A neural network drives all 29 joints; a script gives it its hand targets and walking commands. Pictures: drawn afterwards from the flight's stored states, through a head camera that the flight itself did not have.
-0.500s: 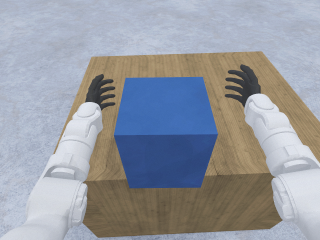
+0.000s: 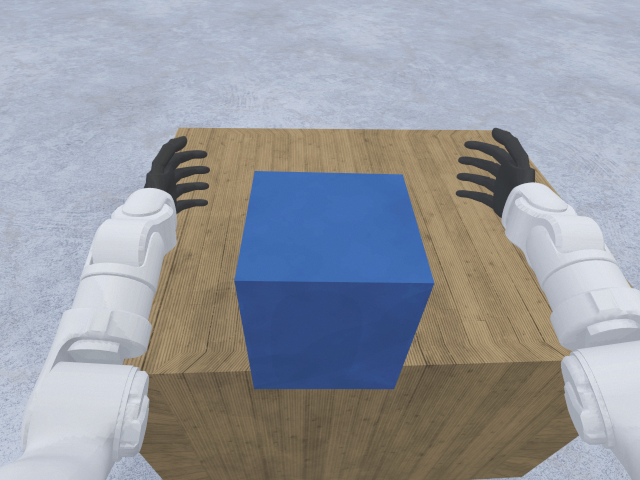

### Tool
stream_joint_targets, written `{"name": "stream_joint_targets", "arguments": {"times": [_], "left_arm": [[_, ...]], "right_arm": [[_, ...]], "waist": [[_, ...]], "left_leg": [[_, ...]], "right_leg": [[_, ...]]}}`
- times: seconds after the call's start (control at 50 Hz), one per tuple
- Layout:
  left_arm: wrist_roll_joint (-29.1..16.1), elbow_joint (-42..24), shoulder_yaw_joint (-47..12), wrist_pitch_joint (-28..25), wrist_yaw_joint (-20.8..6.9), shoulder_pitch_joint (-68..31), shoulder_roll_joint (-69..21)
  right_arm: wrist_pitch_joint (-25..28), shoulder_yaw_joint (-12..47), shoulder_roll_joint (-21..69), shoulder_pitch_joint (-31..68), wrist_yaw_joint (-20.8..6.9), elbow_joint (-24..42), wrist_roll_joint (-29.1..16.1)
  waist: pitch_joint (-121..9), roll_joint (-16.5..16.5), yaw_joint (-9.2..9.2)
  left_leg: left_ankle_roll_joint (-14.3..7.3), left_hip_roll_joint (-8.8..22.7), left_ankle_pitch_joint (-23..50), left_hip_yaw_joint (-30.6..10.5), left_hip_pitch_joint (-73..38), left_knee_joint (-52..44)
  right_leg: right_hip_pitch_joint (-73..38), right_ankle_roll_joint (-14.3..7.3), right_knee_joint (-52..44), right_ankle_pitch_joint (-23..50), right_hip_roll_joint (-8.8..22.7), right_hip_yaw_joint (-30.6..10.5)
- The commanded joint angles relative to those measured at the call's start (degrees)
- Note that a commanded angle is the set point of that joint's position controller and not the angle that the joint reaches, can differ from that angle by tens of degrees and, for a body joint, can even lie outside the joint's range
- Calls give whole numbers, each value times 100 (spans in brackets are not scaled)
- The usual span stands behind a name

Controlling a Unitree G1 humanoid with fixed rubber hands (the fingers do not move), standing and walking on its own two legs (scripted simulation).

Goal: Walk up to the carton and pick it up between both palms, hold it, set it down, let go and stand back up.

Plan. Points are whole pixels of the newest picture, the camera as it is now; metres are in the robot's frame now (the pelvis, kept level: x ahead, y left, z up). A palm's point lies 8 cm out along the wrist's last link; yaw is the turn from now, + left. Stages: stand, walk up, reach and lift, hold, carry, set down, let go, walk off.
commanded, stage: set down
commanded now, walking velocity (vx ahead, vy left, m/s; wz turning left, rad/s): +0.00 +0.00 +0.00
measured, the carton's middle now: (326, 283) +0.40 +0.03 +0.04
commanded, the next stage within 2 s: none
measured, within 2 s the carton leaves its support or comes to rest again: neither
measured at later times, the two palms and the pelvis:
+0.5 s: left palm (171, 286) +0.33 +0.22 +0.11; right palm (520, 295) +0.34 -0.20 +0.11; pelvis +0.00 +0.01 +0.00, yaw -2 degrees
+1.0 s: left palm (179, 365) +0.27 +0.21 +0.03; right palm (522, 374) +0.27 -0.20 +0.05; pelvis +0.01 +0.01 +0.00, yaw -3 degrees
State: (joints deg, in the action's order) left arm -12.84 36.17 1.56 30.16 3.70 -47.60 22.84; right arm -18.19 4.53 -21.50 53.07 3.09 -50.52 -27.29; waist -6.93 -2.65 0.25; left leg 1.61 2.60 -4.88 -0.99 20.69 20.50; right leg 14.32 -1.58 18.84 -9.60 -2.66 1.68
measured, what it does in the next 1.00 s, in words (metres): stands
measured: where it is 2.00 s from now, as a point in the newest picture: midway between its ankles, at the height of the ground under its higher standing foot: outside the picture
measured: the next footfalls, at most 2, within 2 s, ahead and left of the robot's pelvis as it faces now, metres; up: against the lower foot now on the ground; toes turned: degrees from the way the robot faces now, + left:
none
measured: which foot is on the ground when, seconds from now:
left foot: down 0.00-1.00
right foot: down 0.00-1.00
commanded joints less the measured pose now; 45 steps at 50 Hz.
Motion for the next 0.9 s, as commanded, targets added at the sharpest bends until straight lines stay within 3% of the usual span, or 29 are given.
{"name": "stream_joint_targets", "arguments": {"times": [0.0, 0.02, 0.04, 0.06, 0.08, 0.12, 0.2, 0.26, 0.4, 0.52, 0.54, 0.56, 0.58, 0.74, 0.84, 0.88], "left_arm": [[108, -1852, 376, -96, 36, -2324, 791], [108, -2144, 394, -88, 57, -2033, 732], [45, -2525, 422, -103, 86, -2363, 758], [90, -2663, 446, -92, 123, -1842, 694], [48, -3004, 489, -90, 147, -2008, 699], [88, -3098, 555, -42, 149, -1357, 604], [58, -3769, 598, -6, 155, -943, 424], [178, -3801, 711, -3, 119, -34, 241], [360, -4327, 837, -198, 80, 872, -177], [319, -4443, 667, -595, 149, 1210, -405], [354, -4325, 612, -630, 173, 1786, -530], [325, -4408, 551, -713, 190, 1489, -561], [342, -4372, 539, -785, 209, 1739, -625], [268, -4433, 400, -1464, 190, 2790, -672], [279, -4248, 351, -1937, 163, 3539, -776], [218, -4318, 315, -2173, 160, 3656, -734]], "right_arm": [[368, -384, -1195, 2020, -55, 1588, -12], [412, -367, -1129, 1712, -67, 1867, -40], [435, -547, -1114, 2084, -67, 2276, 23], [469, -539, -1107, 1466, -78, 2329, 24], [488, -662, -1123, 1689, -68, 2737, 77], [464, -741, -1047, 1047, -52, 2956, 175], [475, -886, -888, 742, 20, 3871, 361], [504, -887, -852, -227, 76, 3892, 493], [695, -956, -569, -1050, 70, 4421, 708], [852, -982, -347, -1546, -117, 4655, 846], [876, -848, -286, -2126, -168, 4460, 832], [915, -939, -238, -1760, -181, 4766, 910], [928, -956, -158, -2041, -217, 4650, 926], [1406, -983, -80, -3136, -244, 5034, 1188], [1700, -898, 79, -3862, -283, 4969, 1309], [1865, -858, 156, -3920, -282, 5260, 1360]], "waist": [[-2629, 694, 2], [-2648, 660, 46], [-2855, 673, 19], [-2809, 695, 38], [-2948, 680, 33], [-2756, 505, 11], [-2795, 428, 32], [-2414, 256, -10], [-1768, 266, 106], [-1220, 283, 154], [-964, 252, 204], [-1000, 253, 165], [-932, 259, 184], [-824, 195, 126], [-639, 153, 216], [-668, 61, 228]], "left_leg": [[-2, -264, 1336, 135, -2506, 174], [-19, -271, 1334, 141, -2560, 161], [-17, -303, 1310, 161, -2530, 172], [1, -289, 1358, 155, -2682, 173], [0, -310, 1347, 179, -2702, 185], [-57, -301, 1254, 187, -2662, 153], [-77, -323, 1118, 248, -2622, 86], [-90, -304, 1080, 265, -2656, 18], [-67, -300, 750, 265, -2662, -200], [-116, -278, 178, 233, -2436, -344], [-129, -240, 68, 176, -2526, -389], [-145, -275, 6, 209, -2433, -388], [-137, -263, -13, 185, -2460, -393], [-142, -296, 329, 250, -2523, -337], [-167, -266, 368, 223, -2557, -340], [-187, -297, 468, 243, -2509, -334]], "right_leg": [[-233, 271, -173, 1491, -40, 61], [-316, 273, -150, 1505, -37, 55], [-222, 275, -142, 1478, -48, 61], [-264, 253, -128, 1524, -45, 60], [-205, 258, -142, 1478, -52, 41], [-309, 260, -137, 1466, -31, 9], [-442, 293, -161, 1440, 4, -74], [-562, 298, -208, 1452, 19, -85], [-434, 238, -302, 860, 22, -144], [-159, 140, -374, 144, 68, -265], [-136, 102, -387, 39, 91, -274], [25, 101, -399, -113, 89, -303], [73, 82, -364, -161, 112, -316], [-47, 85, -410, 268, 139, -393], [-91, 100, -470, 294, 182, -462], [-87, 130, -458, 398, 165, -461]]}}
